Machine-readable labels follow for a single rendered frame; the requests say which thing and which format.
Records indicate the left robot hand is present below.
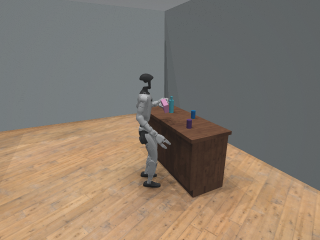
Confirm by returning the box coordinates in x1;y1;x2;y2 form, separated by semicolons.
158;98;170;108

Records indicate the robot right upper arm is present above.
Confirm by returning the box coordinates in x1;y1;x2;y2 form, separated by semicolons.
136;94;148;121

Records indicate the left robot shin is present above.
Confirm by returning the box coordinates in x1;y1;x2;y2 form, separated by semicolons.
144;155;150;174

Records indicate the left robot forearm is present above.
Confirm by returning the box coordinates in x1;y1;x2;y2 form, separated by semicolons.
152;101;159;108

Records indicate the right robot hand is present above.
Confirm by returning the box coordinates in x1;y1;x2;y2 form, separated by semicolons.
154;134;171;149

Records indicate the robot left foot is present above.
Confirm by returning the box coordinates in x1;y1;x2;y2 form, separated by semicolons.
140;171;157;178

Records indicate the right robot forearm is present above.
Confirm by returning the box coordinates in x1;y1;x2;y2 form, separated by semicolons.
137;116;158;137

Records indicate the table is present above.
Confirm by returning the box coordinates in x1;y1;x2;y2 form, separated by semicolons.
145;105;232;198

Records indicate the sponge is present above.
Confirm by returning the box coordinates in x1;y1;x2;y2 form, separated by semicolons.
161;98;169;113

